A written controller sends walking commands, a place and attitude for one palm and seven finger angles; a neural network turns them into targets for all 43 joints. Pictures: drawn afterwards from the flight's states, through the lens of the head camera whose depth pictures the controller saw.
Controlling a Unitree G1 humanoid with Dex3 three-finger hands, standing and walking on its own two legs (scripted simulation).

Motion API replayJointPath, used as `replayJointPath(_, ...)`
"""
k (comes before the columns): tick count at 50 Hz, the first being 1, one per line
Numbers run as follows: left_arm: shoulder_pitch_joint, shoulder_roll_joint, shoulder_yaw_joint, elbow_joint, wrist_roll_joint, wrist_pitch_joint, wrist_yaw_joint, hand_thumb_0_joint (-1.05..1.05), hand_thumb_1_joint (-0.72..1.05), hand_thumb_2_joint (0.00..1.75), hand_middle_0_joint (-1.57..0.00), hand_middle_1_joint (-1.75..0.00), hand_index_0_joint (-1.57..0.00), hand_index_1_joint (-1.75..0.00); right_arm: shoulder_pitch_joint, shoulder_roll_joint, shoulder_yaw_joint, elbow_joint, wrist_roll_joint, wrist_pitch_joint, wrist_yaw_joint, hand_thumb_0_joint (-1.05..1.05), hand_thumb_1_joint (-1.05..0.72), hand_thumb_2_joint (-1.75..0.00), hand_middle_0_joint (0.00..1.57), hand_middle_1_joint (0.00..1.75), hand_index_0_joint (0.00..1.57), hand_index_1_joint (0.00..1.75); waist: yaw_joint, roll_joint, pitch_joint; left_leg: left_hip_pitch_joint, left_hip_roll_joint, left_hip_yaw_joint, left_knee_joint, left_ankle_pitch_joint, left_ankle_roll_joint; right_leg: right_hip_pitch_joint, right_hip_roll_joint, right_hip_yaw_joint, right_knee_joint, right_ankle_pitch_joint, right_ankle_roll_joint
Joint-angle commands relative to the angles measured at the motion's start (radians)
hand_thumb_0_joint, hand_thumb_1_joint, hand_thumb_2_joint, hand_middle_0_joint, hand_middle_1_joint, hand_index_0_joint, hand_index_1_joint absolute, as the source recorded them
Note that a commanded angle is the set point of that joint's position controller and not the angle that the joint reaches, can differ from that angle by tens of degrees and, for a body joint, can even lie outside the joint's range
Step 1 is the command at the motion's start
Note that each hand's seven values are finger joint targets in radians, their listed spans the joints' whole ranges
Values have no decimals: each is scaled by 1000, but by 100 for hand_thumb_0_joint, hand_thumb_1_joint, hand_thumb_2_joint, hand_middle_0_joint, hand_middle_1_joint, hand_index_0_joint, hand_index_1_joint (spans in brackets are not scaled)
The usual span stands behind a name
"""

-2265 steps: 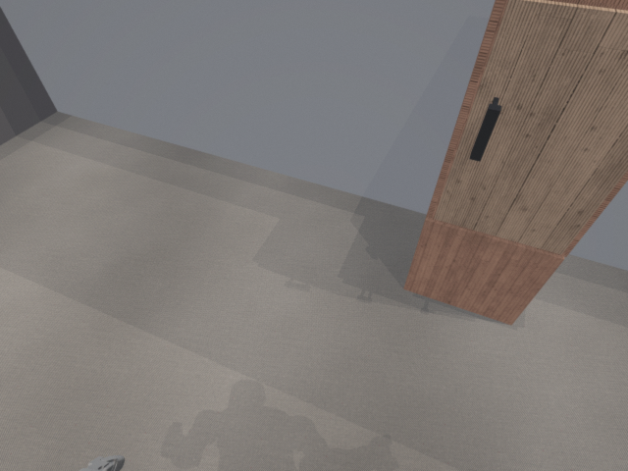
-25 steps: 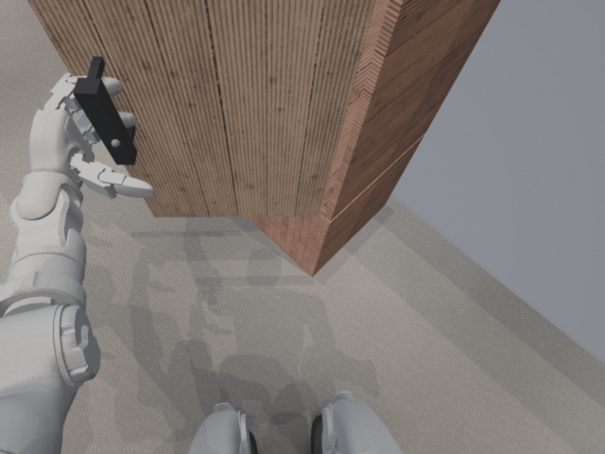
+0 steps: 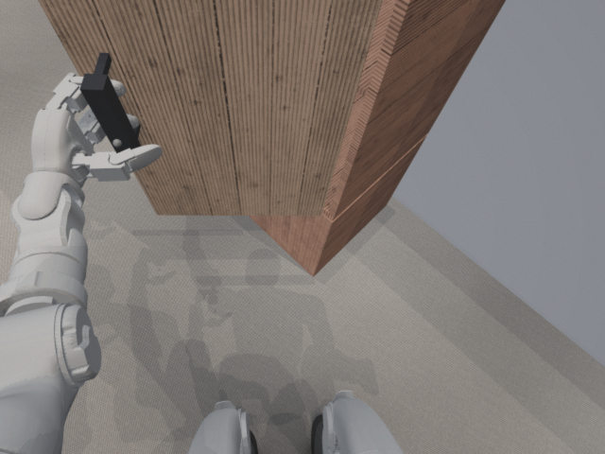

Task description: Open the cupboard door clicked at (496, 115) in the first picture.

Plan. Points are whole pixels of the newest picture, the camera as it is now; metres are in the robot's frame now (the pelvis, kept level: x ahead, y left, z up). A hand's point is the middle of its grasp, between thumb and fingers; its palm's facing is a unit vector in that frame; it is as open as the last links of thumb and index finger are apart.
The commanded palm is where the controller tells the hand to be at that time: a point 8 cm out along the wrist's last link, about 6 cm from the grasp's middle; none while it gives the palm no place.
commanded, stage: close the thumb around the handle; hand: left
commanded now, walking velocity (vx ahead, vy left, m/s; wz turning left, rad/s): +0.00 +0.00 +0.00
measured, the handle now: (118, 110) +0.55 +0.21 +0.07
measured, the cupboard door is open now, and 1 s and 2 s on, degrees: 46 69 93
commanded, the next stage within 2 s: pull the door open along its arc in 0.34 s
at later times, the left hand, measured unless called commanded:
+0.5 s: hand (127, 137) +0.50 +0.19 +0.07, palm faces -0.01 -1.00 -0.01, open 6.0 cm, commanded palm +0.47 +0.23 +0.07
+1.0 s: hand (154, 225) +0.38 +0.15 +0.07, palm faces +0.18 -0.98 +0.06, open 6.4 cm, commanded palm +0.31 +0.20 +0.07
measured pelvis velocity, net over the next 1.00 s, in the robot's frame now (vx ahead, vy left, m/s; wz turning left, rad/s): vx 0.02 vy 0.00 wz -0.01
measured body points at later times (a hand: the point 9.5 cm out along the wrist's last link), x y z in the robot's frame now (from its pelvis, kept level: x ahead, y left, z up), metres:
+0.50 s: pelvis +0.00 +0.00 +0.00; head +0.13 +0.02 +0.43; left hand +0.50 +0.25 +0.07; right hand +0.01 -0.26 -0.11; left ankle +0.01 +0.09 -0.66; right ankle +0.02 -0.12 -0.66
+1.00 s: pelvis +0.02 +0.00 +0.02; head +0.11 +0.00 +0.46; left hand +0.36 +0.20 +0.07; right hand +0.14 -0.25 -0.09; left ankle +0.01 +0.09 -0.66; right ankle +0.02 -0.12 -0.66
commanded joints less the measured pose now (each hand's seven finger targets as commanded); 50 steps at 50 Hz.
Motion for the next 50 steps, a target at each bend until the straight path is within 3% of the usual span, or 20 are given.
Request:
replayJointPath(1,-434,225,8,-227,-18,-77,-13,0,56,76,-38,-131,-38,-131,166,-180,-67,-39,-9,-22,-12,0,-90,-90,20,30,20,30,-12,143,-504,401,-29,-123,-117,440,-28,165,52,57,-79,294,-13)
replayJointPath(5,-435,226,15,-195,-27,-63,-10,0,79,85,-39,-134,-39,-134,173,-186,-66,-36,-9,-22,-13,0,-90,-90,20,30,20,30,-22,87,-452,365,-29,-125,-121,405,-21,160,55,53,-89,269,-13)
replayJointPath(7,-435,248,26,-221,-14,-63,-3,0,90,90,-40,-135,-40,-135,172,-185,-68,-41,-8,-18,-13,0,-90,-90,20,30,20,30,-11,126,-492,379,-30,-123,-122,429,-25,171,51,56,-82,287,-12)
replayJointPath(8,-445,222,4,-236,-12,-65,-3,0,90,90,-40,-135,-40,-135,169,-181,-68,-40,-9,-20,-11,0,-90,-90,20,30,20,30,-14,146,-500,402,-29,-125,-119,443,-28,156,52,54,-82,288,-12)
replayJointPath(9,-421,219,10,-214,-13,-61,0,0,90,90,-40,-135,-40,-135,172,-181,-70,-38,-9,-18,-9,0,-90,-90,20,30,20,30,-15,105,-485,388,-27,-125,-118,432,-26,160,55,52,-87,284,-11)
replayJointPath(11,-418,267,52,-218,-18,-67,3,0,90,90,-40,-135,-40,-135,176,-184,-69,-40,-9,-17,-12,0,-90,-90,20,30,20,30,-4,99,-499,370,-30,-122,-116,445,-24,191,54,57,-81,304,-10)
replayJointPath(14,-413,298,70,-197,-8,-54,13,0,90,90,-40,-135,-40,-135,169,-184,-64,-51,-7,-13,-15,0,-90,-90,20,30,20,30,-2,84,-457,310,-34,-112,-125,393,-21,211,51,61,-82,289,-9)
replayJointPath(18,-416,279,50,-212,8,-58,25,0,90,90,-40,-135,-40,-135,171,-180,-64,-57,-10,-12,-11,0,-90,-90,20,30,20,30,-3,126,-465,350,-31,-116,-123,411,-24,177,52,57,-80,281,-11)
replayJointPath(22,-401,274,57,-200,0,-55,25,0,90,90,-40,-135,-40,-135,177,-183,-66,-56,-11,-11,-9,0,-90,-90,20,30,20,30,-5,98,-477,353,-28,-117,-119,423,-25,180,54,57,-80,290,-8)
replayJointPath(23,-454,181,-25,-228,-2,-57,23,0,90,90,-40,-135,-40,-135,169,-173,-65,-55,-9,-14,-6,0,-90,-90,20,30,20,30,-31,116,-466,372,-27,-122,-124,416,-26,154,54,52,-83,279,-7)
replayJointPath(27,-350,201,16,-261,-10,-64,29,0,90,90,-40,-135,-40,-135,175,-177,-75,-60,-12,-13,0,0,-90,-90,20,30,20,30,7,118,-530,407,-29,-115,-122,469,-29,191,54,54,-83,316,-10)
replayJointPath(34,-70,126,-14,-392,-49,-45,16,0,90,90,-40,-135,-40,-135,130,-164,-83,-110,7,-2,11,0,-90,-90,20,30,20,30,57,65,-500,391,-35,-81,-166,494,-24,311,55,54,-112,385,-12)
replayJointPath(39,214,14,-71,-595,-92,-30,24,0,90,90,-40,-135,-40,-135,75,-145,-92,-159,21,-11,24,0,-90,-90,20,30,20,30,100,48,-458,407,-34,-60,-204,540,-25,378,51,51,-133,425,-11)
replayJointPath(42,374,-89,-140,-733,-121,-26,33,0,90,90,-40,-135,-40,-135,34,-131,-92,-185,28,-29,32,0,-90,-90,20,30,20,30,109,27,-420,409,-35,-53,-222,560,-25,411,45,44,-139,454,-10)
replayJointPath(43,404,-114,0,-843,-189,-29,186,0,90,90,-40,-135,-40,-135,-4,-97,-99,-190,21,-47,33,0,-90,-90,20,30,20,30,199,23,-421,389,-36,-51,-235,579,-41,424,46,28,-140,439,-8)
replayJointPath(44,523,-233,-121,-863,-158,-13,259,0,90,90,-40,-135,-40,-135,-16,-92,-95,-197,17,-61,46,0,-90,-90,20,30,20,30,170,49,-384,417,-34,-49,-243,579,-49,399,46,20,-141,413,-5)
replayJointPath(45,559,-262,-149,-921,-136,-12,324,0,90,90,-40,-135,-40,-135,-25,-89,-96,-195,13,-72,53,0,-90,-90,20,30,20,30,165,14,-360,419,-29,-55,-240,596,-50,390,45,12,-139,406,-6)
replayJointPath(47,647,-298,-187,-1033,-65,-14,448,0,90,90,-40,-135,-40,-135,-45,-81,-97,-194,-5,-76,65,0,-90,-90,20,30,20,30,175,35,-373,440,-24,-58,-239,630,-60,394,37,13,-120,413,-8)
replayJointPath(48,686,-344,-237,-1063,-29,-11,494,0,90,90,-40,-135,-40,-135,-55,-74,-97,-198,-14,-77,70,0,-90,-90,20,30,20,30,167,9,-362,441,-25,-55,-236,619,-59,398,35,12,-120,418,-9)
replayJointPath(50,751,-339,-227,-1123,25,-10,602,0,90,90,-40,-135,-40,-135,-83,-70,-97,-208,-29,-74,68,0,-90,-90,20,30,20,30,183,-61,-348,402,-29,-58,-238,551,-54,434,31,19,-114,408,-16)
